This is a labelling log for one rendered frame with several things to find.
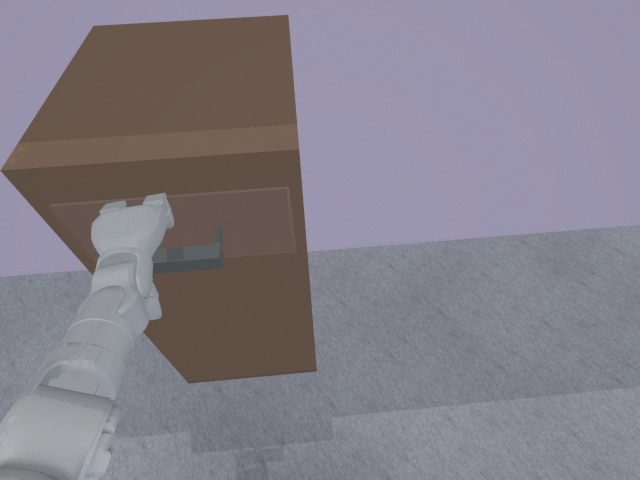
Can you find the cabinet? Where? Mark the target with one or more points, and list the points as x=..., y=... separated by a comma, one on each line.
x=185, y=107

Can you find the left robot forearm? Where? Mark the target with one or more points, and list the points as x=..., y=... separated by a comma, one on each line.
x=93, y=355

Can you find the handle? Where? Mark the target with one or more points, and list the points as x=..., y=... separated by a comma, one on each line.
x=190, y=258

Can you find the robot left upper arm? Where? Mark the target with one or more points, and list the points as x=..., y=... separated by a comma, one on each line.
x=60, y=434

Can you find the left robot hand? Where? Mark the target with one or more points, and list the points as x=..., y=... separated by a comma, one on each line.
x=142, y=227

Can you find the drawer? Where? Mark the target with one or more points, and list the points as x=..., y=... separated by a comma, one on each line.
x=253, y=221

